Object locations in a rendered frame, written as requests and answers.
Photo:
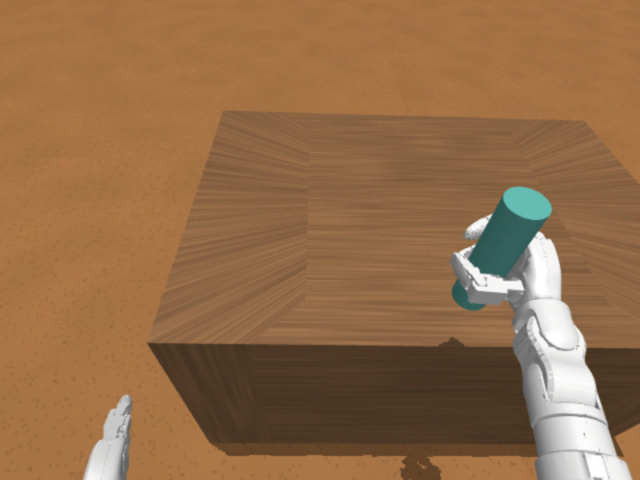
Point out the left robot hand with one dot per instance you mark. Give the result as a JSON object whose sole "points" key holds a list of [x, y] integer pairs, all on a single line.
{"points": [[109, 459]]}

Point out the right robot hand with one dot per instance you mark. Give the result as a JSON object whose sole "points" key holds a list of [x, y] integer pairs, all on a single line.
{"points": [[536, 274]]}

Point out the right robot arm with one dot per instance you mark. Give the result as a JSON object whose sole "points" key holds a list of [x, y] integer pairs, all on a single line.
{"points": [[570, 428]]}

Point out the can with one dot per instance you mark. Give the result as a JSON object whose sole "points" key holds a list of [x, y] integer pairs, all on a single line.
{"points": [[516, 220]]}

